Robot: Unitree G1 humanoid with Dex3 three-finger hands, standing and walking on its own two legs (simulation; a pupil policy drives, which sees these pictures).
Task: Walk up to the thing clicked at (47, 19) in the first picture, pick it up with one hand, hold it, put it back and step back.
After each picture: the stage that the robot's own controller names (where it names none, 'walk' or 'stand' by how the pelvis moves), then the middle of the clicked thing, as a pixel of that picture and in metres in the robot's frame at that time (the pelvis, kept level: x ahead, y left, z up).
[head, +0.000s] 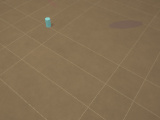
stand; (48, 22) +1.68 +0.42 -0.72
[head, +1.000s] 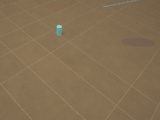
walk; (59, 30) +1.56 +0.18 -0.69
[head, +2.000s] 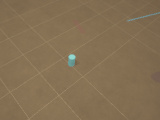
walk; (71, 60) +0.95 +0.05 -0.70
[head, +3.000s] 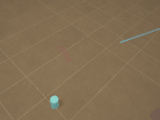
walk; (54, 102) +0.56 +0.15 -0.71
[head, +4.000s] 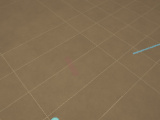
walk; out of the picture +0.39 +0.18 -0.71
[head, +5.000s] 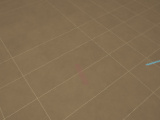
stand; out of the picture +0.31 +0.13 -0.72
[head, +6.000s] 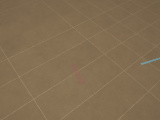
stand; out of the picture +0.31 +0.14 -0.72
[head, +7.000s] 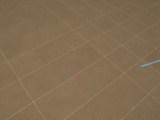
stand; out of the picture +0.31 +0.14 -0.73
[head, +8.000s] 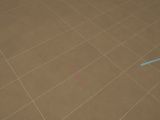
stand; out of the picture +0.30 +0.14 -0.73
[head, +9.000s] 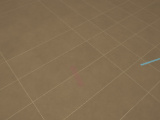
stand; out of the picture +0.30 +0.15 -0.73
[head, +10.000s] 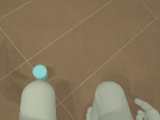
go down; (40, 73) +0.38 +0.16 -0.39
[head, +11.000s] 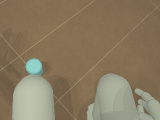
go down; (35, 68) +0.38 +0.17 -0.31
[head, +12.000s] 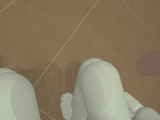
close in; out of the picture +0.37 +0.21 -0.22
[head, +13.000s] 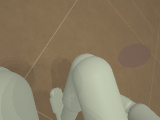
close; out of the picture +0.38 +0.21 -0.22
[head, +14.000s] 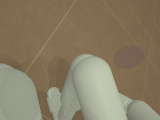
lift; out of the picture +0.37 +0.21 -0.23
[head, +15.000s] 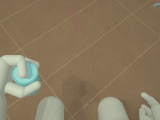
lift; (27, 79) +0.32 +0.18 -0.01
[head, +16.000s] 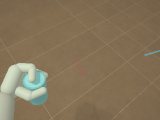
hold; (36, 88) +0.30 +0.16 +0.01
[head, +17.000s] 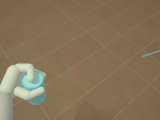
hold; (34, 88) +0.31 +0.17 +0.00
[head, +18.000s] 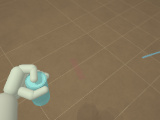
crouch; (38, 89) +0.31 +0.16 +0.00
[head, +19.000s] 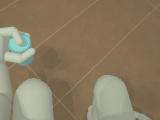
lower; (22, 50) +0.42 +0.18 -0.10
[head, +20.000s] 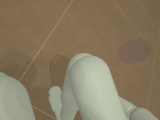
lower; out of the picture +0.42 +0.25 -0.22
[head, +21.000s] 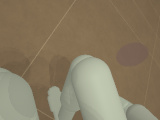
lower; out of the picture +0.41 +0.25 -0.23
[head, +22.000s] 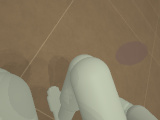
lower; out of the picture +0.41 +0.25 -0.23
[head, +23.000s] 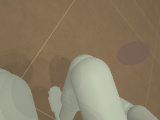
lower; out of the picture +0.40 +0.24 -0.23
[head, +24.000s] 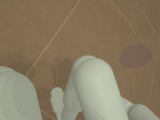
loosen; out of the picture +0.38 +0.23 -0.23
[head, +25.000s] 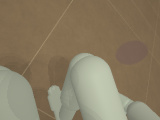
withdraw; out of the picture +0.38 +0.22 -0.23
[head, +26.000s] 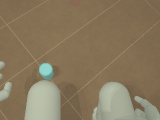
walk; (46, 71) +0.40 +0.16 -0.39
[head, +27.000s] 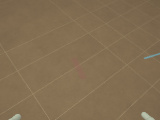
stand; out of the picture +0.32 +0.13 -0.66
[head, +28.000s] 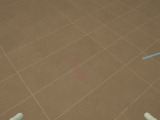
stand; out of the picture +0.34 +0.14 -0.66
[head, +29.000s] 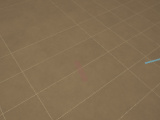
stand; out of the picture +0.34 +0.13 -0.70
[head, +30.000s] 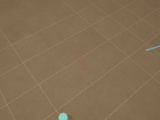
walk; (63, 119) +0.36 +0.13 -0.71
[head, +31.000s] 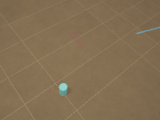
walk; (63, 89) +0.56 +0.08 -0.71
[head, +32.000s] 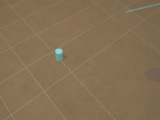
walk; (59, 54) +0.90 +0.19 -0.69
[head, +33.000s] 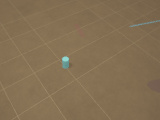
stand; (65, 62) +0.97 +0.13 -0.71
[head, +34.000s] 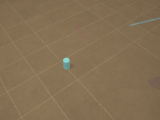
stand; (66, 63) +0.98 +0.14 -0.73
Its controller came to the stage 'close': yes
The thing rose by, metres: 0.71
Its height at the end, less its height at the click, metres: +0.00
